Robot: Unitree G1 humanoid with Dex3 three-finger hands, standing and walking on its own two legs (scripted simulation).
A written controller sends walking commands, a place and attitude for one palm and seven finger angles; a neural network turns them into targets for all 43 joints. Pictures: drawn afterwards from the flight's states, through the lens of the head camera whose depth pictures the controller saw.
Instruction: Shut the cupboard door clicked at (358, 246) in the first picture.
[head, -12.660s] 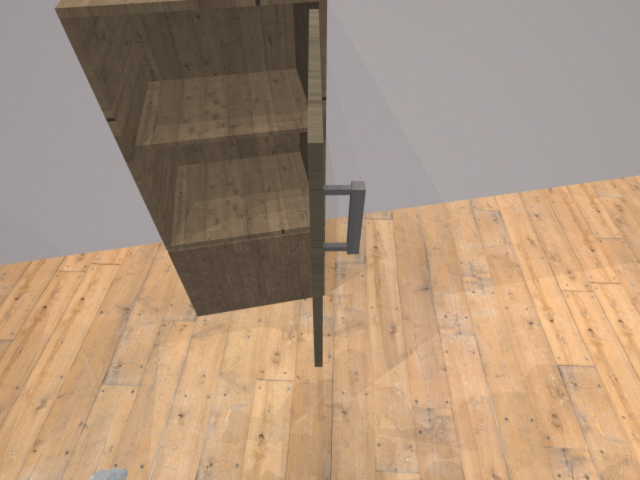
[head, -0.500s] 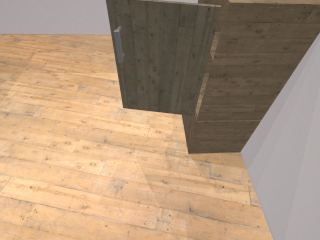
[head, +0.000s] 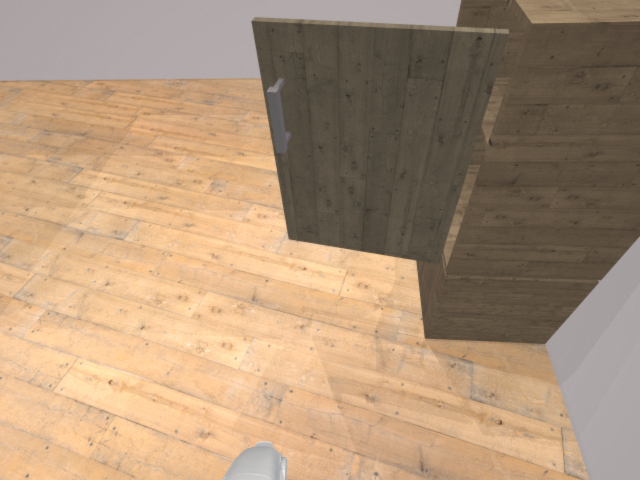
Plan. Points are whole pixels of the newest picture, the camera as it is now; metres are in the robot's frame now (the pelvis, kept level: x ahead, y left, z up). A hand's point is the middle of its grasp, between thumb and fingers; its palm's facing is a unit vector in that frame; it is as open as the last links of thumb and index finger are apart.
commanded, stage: take the last steps up to it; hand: left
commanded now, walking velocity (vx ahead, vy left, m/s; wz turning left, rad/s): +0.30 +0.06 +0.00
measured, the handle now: (280, 116) +0.75 +0.16 +0.05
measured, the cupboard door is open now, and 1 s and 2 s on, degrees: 80 80 80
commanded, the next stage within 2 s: come to a stop and stand still in 0.46 s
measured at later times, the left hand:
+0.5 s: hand (207, 377) +0.29 +0.23 -0.16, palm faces +0.01 -0.97 -0.25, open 7.3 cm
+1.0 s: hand (192, 389) +0.28 +0.27 -0.20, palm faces +0.04 -0.98 -0.21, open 7.3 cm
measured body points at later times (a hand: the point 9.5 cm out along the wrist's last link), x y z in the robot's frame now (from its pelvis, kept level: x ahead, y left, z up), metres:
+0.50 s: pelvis +0.18 +0.05 -0.01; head +0.18 +0.02 +0.44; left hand +0.29 +0.28 -0.14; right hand +0.19 -0.19 -0.18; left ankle +0.14 +0.16 -0.75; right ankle +0.26 -0.06 -0.73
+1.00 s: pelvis +0.24 +0.08 -0.02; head +0.28 +0.10 +0.43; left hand +0.28 +0.32 -0.18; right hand +0.30 -0.16 -0.16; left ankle +0.25 +0.18 -0.75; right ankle +0.27 -0.05 -0.74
